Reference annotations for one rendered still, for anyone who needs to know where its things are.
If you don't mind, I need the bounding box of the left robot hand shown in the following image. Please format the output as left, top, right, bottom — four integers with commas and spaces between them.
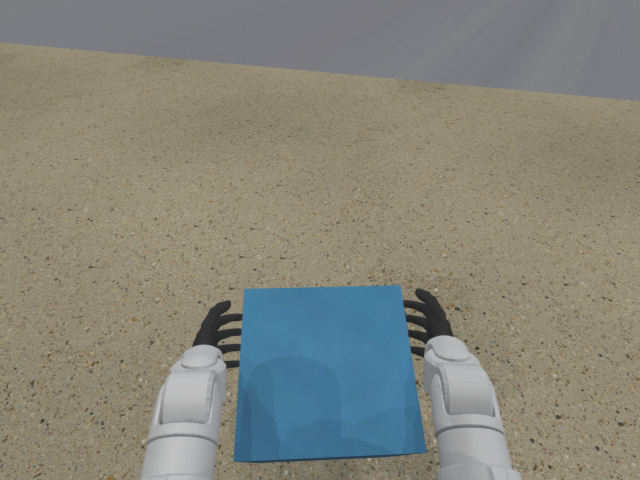
192, 300, 243, 369

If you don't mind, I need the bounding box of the right robot hand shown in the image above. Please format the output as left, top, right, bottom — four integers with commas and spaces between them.
403, 288, 454, 358

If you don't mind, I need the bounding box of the robot right forearm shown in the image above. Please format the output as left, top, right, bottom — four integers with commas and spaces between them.
423, 335, 522, 480

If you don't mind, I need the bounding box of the robot left forearm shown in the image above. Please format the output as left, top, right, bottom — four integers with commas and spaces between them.
140, 345, 226, 480

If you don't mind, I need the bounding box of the carton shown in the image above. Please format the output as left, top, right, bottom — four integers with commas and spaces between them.
233, 285, 427, 463

